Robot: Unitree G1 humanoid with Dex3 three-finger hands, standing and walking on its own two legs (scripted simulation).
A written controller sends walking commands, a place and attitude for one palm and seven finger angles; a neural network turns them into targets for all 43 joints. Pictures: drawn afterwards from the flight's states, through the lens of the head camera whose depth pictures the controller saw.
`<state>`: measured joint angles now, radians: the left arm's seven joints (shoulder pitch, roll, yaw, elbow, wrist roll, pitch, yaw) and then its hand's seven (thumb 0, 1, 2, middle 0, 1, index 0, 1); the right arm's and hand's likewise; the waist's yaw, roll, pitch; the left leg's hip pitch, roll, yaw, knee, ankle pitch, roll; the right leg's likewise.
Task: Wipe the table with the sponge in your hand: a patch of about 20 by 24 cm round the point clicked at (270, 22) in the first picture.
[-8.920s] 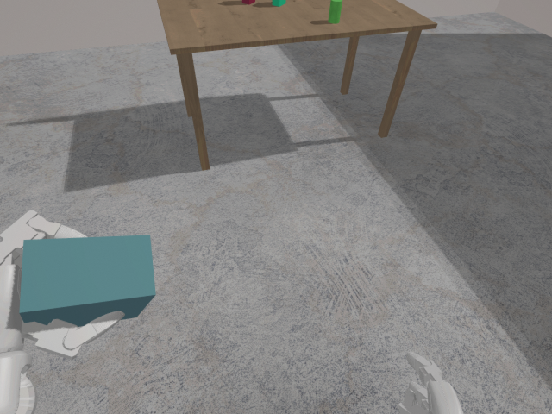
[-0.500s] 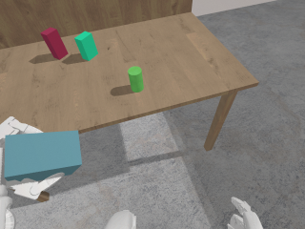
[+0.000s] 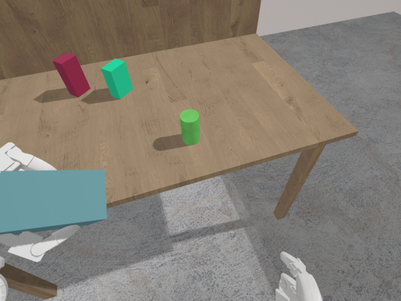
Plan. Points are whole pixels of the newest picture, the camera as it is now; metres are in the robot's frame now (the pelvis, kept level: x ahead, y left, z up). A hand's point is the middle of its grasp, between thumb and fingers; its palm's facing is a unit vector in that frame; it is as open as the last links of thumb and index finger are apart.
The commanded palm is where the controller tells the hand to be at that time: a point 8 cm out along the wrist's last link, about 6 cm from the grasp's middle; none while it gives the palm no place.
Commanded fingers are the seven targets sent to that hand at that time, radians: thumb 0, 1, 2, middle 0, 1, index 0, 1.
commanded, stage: take the last steps up to it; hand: left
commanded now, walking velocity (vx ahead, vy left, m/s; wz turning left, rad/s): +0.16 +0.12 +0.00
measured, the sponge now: (67, 202) +0.22 +0.20 +0.17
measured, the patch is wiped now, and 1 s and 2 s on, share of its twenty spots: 0.00 0.00 0.00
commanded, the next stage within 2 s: come to a stop and stand still in 0.16 s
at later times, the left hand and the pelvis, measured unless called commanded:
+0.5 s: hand (13, 175) +0.25 +0.29 +0.19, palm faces +0.38 -0.84 -0.40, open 10.5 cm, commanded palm +0.19 +0.33 +0.19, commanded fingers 0.00 0.10 1.30 -1.20 -1.60 -1.20 -1.60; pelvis +0.03 +0.05 +0.01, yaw -1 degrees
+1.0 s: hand (20, 202) +0.22 +0.28 +0.16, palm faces +0.32 -0.88 -0.37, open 10.5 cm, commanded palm +0.17 +0.32 +0.19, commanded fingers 0.00 0.10 1.30 -1.20 -1.60 -1.20 -1.60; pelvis -0.01 +0.05 +0.01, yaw -3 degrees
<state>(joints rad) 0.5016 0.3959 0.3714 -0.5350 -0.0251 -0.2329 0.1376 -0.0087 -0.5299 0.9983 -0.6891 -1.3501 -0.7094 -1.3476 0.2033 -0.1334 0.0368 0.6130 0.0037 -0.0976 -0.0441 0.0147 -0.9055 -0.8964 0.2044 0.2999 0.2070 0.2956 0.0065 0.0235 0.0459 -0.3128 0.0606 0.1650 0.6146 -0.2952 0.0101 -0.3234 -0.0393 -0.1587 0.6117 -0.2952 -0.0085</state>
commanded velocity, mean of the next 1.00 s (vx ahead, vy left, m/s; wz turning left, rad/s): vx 0.02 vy -0.02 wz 0.00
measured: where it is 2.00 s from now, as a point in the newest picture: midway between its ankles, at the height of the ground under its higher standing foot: outside the picture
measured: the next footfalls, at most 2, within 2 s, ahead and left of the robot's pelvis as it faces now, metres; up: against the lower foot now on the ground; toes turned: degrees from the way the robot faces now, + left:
left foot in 0.34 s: +0.10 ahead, +0.16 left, +0.00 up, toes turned -2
right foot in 0.60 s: +0.08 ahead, -0.05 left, +0.00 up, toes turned -5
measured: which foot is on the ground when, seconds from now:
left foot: down 0.00-0.00, up 0.02-0.32, down 0.34-1.00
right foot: down 0.00-0.34, up 0.36-0.58, down 0.60-1.00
